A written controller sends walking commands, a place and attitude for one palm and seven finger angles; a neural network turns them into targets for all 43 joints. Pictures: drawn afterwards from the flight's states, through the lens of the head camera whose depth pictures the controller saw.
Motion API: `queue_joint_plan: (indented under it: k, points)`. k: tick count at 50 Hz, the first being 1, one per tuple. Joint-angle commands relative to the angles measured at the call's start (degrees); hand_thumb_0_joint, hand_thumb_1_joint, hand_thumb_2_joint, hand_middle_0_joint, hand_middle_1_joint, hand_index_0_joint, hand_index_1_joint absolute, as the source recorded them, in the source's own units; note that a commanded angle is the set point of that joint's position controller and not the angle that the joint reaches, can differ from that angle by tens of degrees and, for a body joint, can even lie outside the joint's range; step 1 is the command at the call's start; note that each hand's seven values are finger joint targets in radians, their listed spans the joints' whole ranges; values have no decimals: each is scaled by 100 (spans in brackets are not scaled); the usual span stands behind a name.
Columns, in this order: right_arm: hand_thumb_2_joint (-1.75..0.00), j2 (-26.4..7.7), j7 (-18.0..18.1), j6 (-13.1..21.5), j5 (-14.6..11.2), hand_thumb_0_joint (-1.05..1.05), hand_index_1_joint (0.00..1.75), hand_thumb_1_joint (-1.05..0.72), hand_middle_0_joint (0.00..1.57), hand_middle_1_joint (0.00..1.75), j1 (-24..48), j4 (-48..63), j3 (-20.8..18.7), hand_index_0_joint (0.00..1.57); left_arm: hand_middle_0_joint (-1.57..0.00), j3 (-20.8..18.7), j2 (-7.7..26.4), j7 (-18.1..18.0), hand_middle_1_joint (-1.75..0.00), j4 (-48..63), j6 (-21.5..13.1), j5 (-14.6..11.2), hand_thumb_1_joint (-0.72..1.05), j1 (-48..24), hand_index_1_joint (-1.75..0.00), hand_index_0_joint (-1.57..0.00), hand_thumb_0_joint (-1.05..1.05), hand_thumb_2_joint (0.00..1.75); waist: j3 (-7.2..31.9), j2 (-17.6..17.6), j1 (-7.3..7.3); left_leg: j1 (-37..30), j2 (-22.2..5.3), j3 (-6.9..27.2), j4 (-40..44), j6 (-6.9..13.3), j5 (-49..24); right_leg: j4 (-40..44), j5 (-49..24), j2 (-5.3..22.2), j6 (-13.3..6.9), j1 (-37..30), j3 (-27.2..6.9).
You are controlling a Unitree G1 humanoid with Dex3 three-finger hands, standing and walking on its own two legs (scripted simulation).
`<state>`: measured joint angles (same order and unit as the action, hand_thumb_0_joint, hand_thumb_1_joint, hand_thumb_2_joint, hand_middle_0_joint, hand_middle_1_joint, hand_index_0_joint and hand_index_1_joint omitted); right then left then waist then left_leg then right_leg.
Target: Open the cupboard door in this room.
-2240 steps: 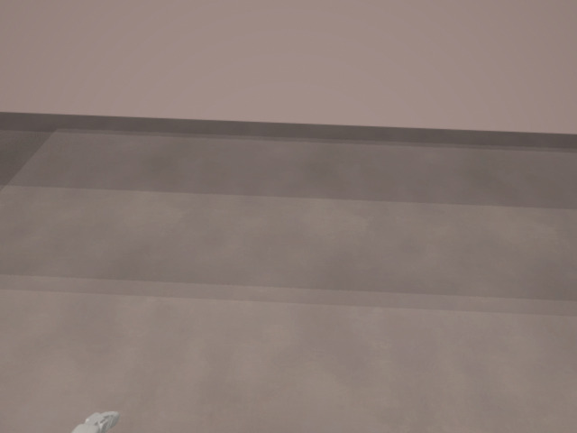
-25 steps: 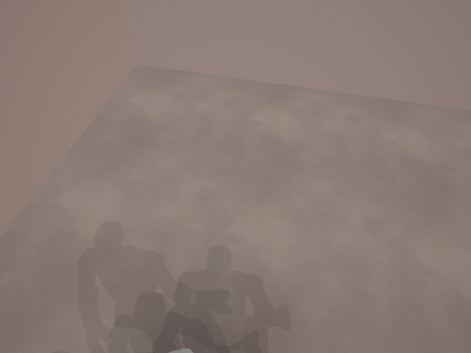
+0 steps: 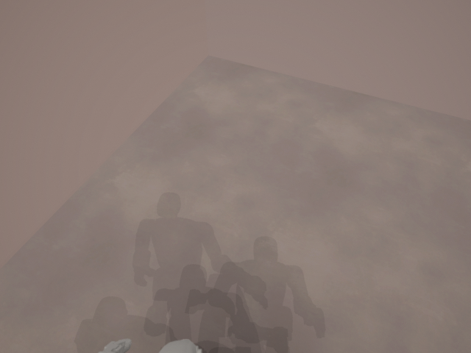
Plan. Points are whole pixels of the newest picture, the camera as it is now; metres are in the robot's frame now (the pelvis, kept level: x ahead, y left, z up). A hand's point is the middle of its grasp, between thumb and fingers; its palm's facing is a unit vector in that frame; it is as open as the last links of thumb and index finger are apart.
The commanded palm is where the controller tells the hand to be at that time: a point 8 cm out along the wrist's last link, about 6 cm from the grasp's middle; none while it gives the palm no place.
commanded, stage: turn to face it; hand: left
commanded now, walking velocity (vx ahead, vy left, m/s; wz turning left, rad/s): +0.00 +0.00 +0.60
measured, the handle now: out of the picture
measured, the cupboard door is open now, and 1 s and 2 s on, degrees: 47 47 47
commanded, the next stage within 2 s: none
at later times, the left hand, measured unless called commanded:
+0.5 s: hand out of the picture +0.05 +0.21 -0.16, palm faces +0.31 -0.90 -0.31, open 7.4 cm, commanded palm none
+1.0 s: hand out of the picture +0.00 +0.20 -0.16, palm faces +0.58 -0.77 -0.26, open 7.4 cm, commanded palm none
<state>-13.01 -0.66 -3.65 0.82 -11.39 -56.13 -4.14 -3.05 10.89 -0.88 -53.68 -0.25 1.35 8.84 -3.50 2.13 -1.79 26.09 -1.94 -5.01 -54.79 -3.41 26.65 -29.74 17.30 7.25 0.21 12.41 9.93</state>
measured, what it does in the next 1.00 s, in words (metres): steps on the spot, turning left: left foot, then right foot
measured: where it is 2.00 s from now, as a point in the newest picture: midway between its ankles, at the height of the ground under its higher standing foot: outside the picture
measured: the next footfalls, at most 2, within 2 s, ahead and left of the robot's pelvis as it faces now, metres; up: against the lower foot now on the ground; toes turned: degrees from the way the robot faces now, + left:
left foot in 0.14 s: +0.07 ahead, +0.14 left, +0.00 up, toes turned +12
right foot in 0.42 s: +0.11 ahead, -0.14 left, +0.00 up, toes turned +11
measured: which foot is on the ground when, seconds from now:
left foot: up 0.00-0.12, down 0.14-0.42, up 0.44-0.70, down 0.72-1.00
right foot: down 0.00-0.12, up 0.14-0.40, down 0.42-0.72, up 0.74-1.00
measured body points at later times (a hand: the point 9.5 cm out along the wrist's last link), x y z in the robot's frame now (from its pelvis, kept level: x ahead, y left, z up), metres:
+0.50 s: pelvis +0.03 -0.03 -0.01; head +0.08 -0.04 +0.43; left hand +0.04 +0.25 -0.14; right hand +0.20 -0.26 -0.16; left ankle -0.01 +0.11 -0.69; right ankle +0.07 -0.15 -0.74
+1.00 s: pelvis +0.04 -0.04 -0.01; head +0.08 +0.00 +0.44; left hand -0.03 +0.24 -0.14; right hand +0.25 -0.20 -0.15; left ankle -0.01 +0.08 -0.74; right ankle +0.12 -0.16 -0.70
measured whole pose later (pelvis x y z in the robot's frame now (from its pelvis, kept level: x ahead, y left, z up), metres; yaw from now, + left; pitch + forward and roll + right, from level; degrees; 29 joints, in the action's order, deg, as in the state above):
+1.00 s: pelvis +0.04 -0.04 -0.01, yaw +36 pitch +1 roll +0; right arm -12.8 0.1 -2.3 1.7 -10.4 -51.8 -2.9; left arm -4.1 14.8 0.0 -50.9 2.9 0.4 7.6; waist -5.4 0.3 -0.9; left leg 18.0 0.3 3.3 -29.9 -0.5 13.3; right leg -50.0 24.9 3.6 4.7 24.3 0.9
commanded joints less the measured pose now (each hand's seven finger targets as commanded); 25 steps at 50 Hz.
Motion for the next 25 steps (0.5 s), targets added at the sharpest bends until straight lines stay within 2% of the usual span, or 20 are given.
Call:
queue_joint_plan:
  k: [1, 2, 4, 5, 6, 7, 8, 9, 10, 12, 14, 16, 18, 19, 20, 21, 22, 23, 24, 25]
  points:
    - [-90, -144, -85, 198, -24, 0, 30, -90, 20, 30, 530, 684, 37, 20, -20, -295, 1247, -66, -30, 223, -48, 41, 90, 555, -30, -20, 0, 90, 374, 854, 393, 33, 56, -332, 1290, -13, -235, 306, -3821, 1290, -527, -908, -430]
    - [-90, -194, -85, 206, -18, 0, 30, -90, 20, 30, 499, 706, 36, 20, -20, -304, 1287, -55, -30, 227, -46, 31, 90, 560, -30, -20, 0, 90, 454, 844, 360, -174, 117, -386, 1633, 14, -449, 116, -3916, 1253, -453, -913, -377]
    - [-90, -453, -73, 221, 15, 0, 30, -90, 20, 30, 61, 669, -30, 20, -20, -317, 1315, -23, -30, 321, -39, -31, 90, 386, -30, -20, 0, 90, 701, 751, 62, -1141, 160, -389, 2477, 108, -1435, -530, -3545, 1138, -156, -487, -41]
    - [-90, -806, -62, 255, 39, 0, 30, -90, 20, 30, -309, 613, -130, 20, -20, -283, 1182, 1, -30, 417, -22, -50, 90, 309, -30, -20, 0, 90, 1014, -12, -147, -2104, -295, 151, 2874, 290, -2578, -1372, -2624, 946, 108, 218, 83]
    - [-90, -1505, -15, 305, 88, 0, 30, -90, 20, 30, -767, 579, -309, 20, -20, -194, 776, 37, -30, 660, 10, -103, 90, 178, -30, -20, 0, 90, 1258, -1792, -410, -2921, -1930, 2452, 3096, 1193, -4802, -2734, 1054, 80, 560, 1783, 189]
    - [-90, -1768, 52, 263, 54, 0, 30, -90, 20, 30, -1085, 466, -346, 20, -20, -148, 769, -8, -30, 870, 81, -57, 90, -194, -30, -20, 0, 90, 1372, -1689, -526, -2967, -2480, 2971, 3110, 1804, -5854, -3590, 2268, -118, 518, 2234, -626]
    - [-90, -1791, 72, 253, 82, 0, 30, -90, 20, 30, -920, 516, -340, 20, -20, -169, 859, -28, -30, 961, 114, -42, 90, -255, -30, -20, 0, 90, 1196, -1118, -424, -2492, -2449, 2590, 3174, 1866, -4501, -3894, 2003, -20, 436, 2163, -933]
    - [-90, -1566, 97, 291, 81, 0, 30, -90, 20, 30, -544, 648, -297, 20, -20, -190, 792, -35, -30, 880, 134, -25, 90, -298, -30, -20, 0, 90, 1006, -1285, -299, -2059, -2009, 2493, 3329, 1644, -3575, -3786, 1644, -36, 426, 2186, -935]
    - [-90, -1419, 134, 293, 80, 0, 30, -90, 20, 30, -138, 755, -254, 20, -20, -203, 808, -13, -30, 763, 153, -21, 90, -269, -30, -20, 0, 90, 782, -1576, -137, -1763, -1735, 2272, 3341, 1459, -3298, -3688, 1317, -11, 460, 2178, -1030]
    - [-90, -1267, 151, 285, 90, 0, 30, -90, 20, 30, 215, 841, -194, 20, -20, -206, 791, 47, -30, 667, 201, -34, 90, -106, -30, -20, 0, 90, 487, -1456, 32, -1471, -1349, 1830, 3354, 1224, -3338, -3197, 991, -154, 478, 1891, -963]
    - [-90, -1320, 152, 283, 96, 0, 30, -90, 20, 30, 201, 860, -209, 20, -20, -182, 749, 60, -30, 652, 195, -64, 90, -43, -30, -20, 0, 90, 680, -1278, 32, -1537, -1235, 1748, 3226, 1203, -3511, -2484, 1038, -309, 458, 1487, -859]
    - [-90, -1366, 138, 246, 99, 0, 30, -90, 20, 30, 334, 915, -246, 20, -20, -176, 719, 62, -30, 634, 168, -81, 90, 152, -30, -20, 0, 90, 816, -1187, 100, -1275, -1132, 1814, 3132, 1155, -3182, -1641, 935, -490, 411, 863, -739]
    - [-90, -1333, 119, 192, 57, 0, 30, -90, 20, 30, 626, 997, -265, 20, -20, -205, 778, 56, -30, 526, 126, -78, 90, 653, -30, -20, 0, 90, 834, -990, 345, -701, -919, 1808, 2882, 989, -2460, -516, 152, -639, 387, -35, -592]
    - [-90, -1192, 103, 176, 11, 0, 30, -90, 20, 30, 744, 1064, -253, 20, -20, -257, 942, 32, -30, 485, 78, -48, 90, 906, -30, -20, 0, 90, 783, -466, 506, -175, -563, 1631, 2481, 729, -1710, 432, -294, -441, 343, -630, -728]
    - [-90, -786, 49, 161, -52, 0, 30, -90, 20, 30, 746, 1174, -204, 20, -20, -350, 1494, -19, -30, 502, 11, 52, 90, 1080, -30, -20, 0, 90, 705, 1070, 605, 802, 206, 885, 1308, 274, -313, 1476, 61, 898, -76, -1114, -2225]
    - [-90, -699, 13, 169, -29, 0, 30, -90, 20, 30, 929, 1287, -182, 20, -20, -376, 1810, -53, -30, 601, 14, 59, 90, 958, -30, -20, 0, 90, 550, 1861, 676, 980, 479, 530, -345, 98, 966, 1771, -515, 2110, -738, -560, -3430]
    - [-90, -828, -22, 141, 2, 0, 30, -90, 20, 30, 791, 1250, -198, 20, -20, -313, 1660, -78, -30, 671, 9, 20, 90, 685, -30, -20, 0, 90, 451, 1370, 464, 872, 175, 859, -1226, 172, 768, 1582, -579, 2053, -933, -114, -2934]
    - [-90, -758, -48, 106, 12, 0, 30, -90, 20, 30, 731, 1121, -203, 20, -20, -261, 1315, -94, -30, 762, -10, 23, 90, 324, -30, -20, 0, 90, 312, 1032, 255, 846, 56, 846, -1537, 140, 336, 1438, -845, 1642, -858, 47, -2425]
    - [-90, -681, -61, 74, 19, 0, 30, -90, 20, 30, 654, 1004, -194, 20, -20, -223, 1219, -96, -30, 795, -3, 12, 90, 161, -30, -20, 0, 90, 345, 1231, 143, 846, 3, 674, -1660, 50, 176, 1168, -1534, 1353, -771, -67, -2005]
    - [-90, -633, -85, 51, -2, 0, 30, -90, 20, 30, 568, 961, -175, 20, -20, -200, 1155, -111, -30, 817, 18, 17, 90, 79, -30, -20, 0, 90, 437, 1213, 111, 683, -40, 537, -1378, 0, 140, 974, -2149, 1226, -707, -208, -1469]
